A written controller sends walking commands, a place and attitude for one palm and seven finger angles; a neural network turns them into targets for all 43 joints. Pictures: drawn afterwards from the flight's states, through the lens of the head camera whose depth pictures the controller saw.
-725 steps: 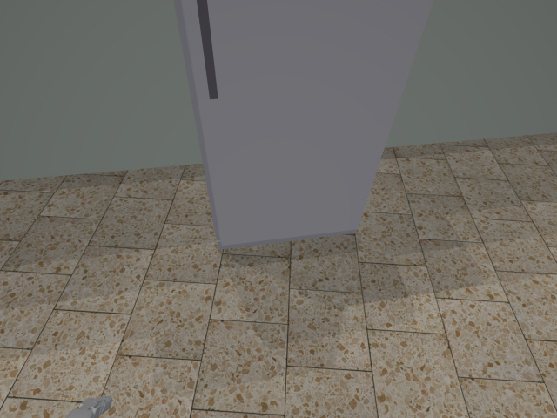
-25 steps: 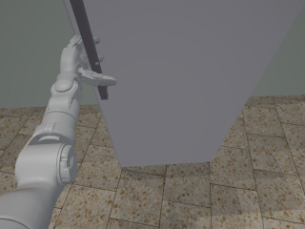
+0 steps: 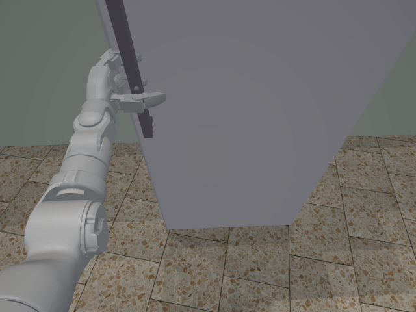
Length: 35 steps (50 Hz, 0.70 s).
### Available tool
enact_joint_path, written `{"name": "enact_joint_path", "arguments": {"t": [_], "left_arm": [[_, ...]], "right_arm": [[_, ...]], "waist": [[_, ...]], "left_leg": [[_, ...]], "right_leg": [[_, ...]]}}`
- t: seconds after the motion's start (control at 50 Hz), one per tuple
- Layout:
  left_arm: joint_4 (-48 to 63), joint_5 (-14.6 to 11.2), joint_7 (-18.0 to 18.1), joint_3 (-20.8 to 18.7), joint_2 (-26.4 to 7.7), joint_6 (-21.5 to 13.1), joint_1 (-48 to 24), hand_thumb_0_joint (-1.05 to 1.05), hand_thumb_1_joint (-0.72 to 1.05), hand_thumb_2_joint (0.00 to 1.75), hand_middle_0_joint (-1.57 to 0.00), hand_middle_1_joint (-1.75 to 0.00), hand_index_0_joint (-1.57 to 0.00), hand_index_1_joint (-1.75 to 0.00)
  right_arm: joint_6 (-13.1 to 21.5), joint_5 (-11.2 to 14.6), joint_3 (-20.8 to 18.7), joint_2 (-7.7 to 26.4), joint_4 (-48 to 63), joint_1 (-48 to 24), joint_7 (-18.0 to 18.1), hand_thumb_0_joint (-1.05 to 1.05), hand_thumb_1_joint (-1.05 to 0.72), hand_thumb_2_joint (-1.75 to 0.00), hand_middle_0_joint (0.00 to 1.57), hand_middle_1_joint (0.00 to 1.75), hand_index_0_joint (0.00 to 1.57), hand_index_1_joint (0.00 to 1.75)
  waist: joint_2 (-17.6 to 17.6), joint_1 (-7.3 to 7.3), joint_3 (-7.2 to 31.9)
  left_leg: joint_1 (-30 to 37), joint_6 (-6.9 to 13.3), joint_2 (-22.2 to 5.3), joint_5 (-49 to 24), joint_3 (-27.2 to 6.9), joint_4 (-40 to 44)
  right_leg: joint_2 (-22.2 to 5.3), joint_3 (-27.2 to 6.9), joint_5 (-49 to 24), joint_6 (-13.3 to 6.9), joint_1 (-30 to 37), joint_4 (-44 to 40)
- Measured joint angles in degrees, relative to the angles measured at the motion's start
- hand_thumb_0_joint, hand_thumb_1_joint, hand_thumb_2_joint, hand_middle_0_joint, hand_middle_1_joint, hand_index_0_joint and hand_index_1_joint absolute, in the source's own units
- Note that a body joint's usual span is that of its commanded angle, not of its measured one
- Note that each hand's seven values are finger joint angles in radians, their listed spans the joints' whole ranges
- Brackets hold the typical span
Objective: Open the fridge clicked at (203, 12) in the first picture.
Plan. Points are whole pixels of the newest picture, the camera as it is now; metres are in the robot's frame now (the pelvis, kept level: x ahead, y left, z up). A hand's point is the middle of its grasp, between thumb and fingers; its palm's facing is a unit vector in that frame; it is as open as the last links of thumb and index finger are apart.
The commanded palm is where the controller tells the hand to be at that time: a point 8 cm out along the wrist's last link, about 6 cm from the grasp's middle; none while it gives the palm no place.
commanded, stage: grip the handle and tug to test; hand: left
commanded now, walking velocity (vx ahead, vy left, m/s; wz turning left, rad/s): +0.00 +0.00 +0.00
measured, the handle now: (125, 29) +0.53 +0.14 +0.27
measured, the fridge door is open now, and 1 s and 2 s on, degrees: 0 0 13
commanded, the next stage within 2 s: pull the door a little, standing still in 1.08 s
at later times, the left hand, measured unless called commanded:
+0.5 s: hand (144, 90) +0.47 +0.12 +0.18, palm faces +0.02 -1.00 +0.01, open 5.5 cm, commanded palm +0.44 +0.18 +0.18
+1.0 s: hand (144, 91) +0.47 +0.12 +0.18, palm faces +0.02 -1.00 +0.02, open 5.6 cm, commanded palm +0.42 +0.18 +0.18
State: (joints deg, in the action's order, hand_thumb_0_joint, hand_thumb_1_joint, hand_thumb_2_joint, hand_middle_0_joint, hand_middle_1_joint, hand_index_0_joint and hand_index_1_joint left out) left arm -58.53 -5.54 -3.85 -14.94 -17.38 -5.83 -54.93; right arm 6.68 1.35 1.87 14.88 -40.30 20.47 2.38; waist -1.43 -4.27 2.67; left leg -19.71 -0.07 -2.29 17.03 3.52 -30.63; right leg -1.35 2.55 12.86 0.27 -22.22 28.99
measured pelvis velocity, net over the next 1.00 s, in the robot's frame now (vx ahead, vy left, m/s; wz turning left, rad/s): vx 0.01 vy -0.01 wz -0.04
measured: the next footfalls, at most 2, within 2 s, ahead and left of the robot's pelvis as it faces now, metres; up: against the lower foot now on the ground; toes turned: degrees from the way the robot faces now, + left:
none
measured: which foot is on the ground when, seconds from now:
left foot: down 0.00-1.00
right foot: down 0.00-1.00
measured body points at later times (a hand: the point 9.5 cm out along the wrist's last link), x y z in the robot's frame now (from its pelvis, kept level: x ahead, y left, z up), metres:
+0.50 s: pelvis +0.00 -0.01 +0.00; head +0.02 -0.01 +0.45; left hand +0.47 +0.17 +0.18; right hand +0.07 -0.26 -0.12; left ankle -0.02 +0.12 -0.73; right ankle +0.02 -0.13 -0.73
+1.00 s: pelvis +0.01 -0.01 +0.00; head +0.02 -0.02 +0.45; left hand +0.46 +0.17 +0.18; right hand +0.07 -0.27 -0.11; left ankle -0.02 +0.12 -0.73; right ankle +0.02 -0.13 -0.73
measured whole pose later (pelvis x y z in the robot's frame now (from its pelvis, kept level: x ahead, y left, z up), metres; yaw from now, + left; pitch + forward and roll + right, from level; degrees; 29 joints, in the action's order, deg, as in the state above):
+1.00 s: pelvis +0.01 -0.01 +0.00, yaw -2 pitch +5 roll +0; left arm -47.8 -6.2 -2.7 -16.5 -15.3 -1.8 -46.4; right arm 4.9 1.8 1.2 15.1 -39.1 20.3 2.3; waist -2.1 -4.3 3.1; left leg -15.2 -0.5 -3.2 16.4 5.5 -27.3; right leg -0.2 0.7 12.0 -0.1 -19.1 26.6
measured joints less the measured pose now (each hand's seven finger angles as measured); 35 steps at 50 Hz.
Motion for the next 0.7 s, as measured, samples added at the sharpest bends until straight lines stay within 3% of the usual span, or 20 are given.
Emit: {"name": "enact_joint_path", "arguments": {"t": [0.2, 0.34, 0.7], "left_arm": [[2.1, -0.6, 0.4, 1.1, 2.3, 1.5, 1.3, 0.00, 0.36, 0.67, -0.39, -1.32, -0.39, -1.32], [2.2, 0.3, 0.8, -0.7, 1.9, 1.7, 1.9, 0.01, 0.66, 0.80, -0.42, -1.37, -0.42, -1.36], [1.6, 0.4, 0.1, -2.0, 0.4, 1.3, 2.1, 0.02, 0.73, 0.81, -0.40, -1.40, -0.41, -1.38]], "right_arm": [[-0.5, 0.0, -0.2, 0.0, -0.2, -0.1, -0.3, 0.01, -0.91, -0.90, 0.21, 0.30, 0.21, 0.30], [-1.1, -0.2, 0.2, -0.4, 0.3, -0.8, -0.2, 0.01, -0.91, -0.90, 0.21, 0.30, 0.21, 0.30], [-1.3, 0.2, -0.1, 0.4, 0.5, -0.4, 0.6, 0.01, -0.91, -0.90, 0.21, 0.30, 0.21, 0.30]], "waist": [[-0.4, 0.49, 0.7], [-0.1, 0.20, 0.4], [-0.3, -0.81, -0.3]], "left_leg": [[0.8, -0.1, 0.1, 0.1, -0.2, 0.3], [1.5, -0.2, -0.2, -0.1, 0.1, 0.7], [2.0, -0.5, -0.7, -1.0, 0.8, 1.6]], "right_leg": [[-0.1, 0.2, 0.3, 0.0, 0.8, -0.1], [0.2, -0.1, 0.1, -0.2, 1.1, -0.2], [0.8, -0.8, -1.0, -0.5, 1.3, -1.0]]}}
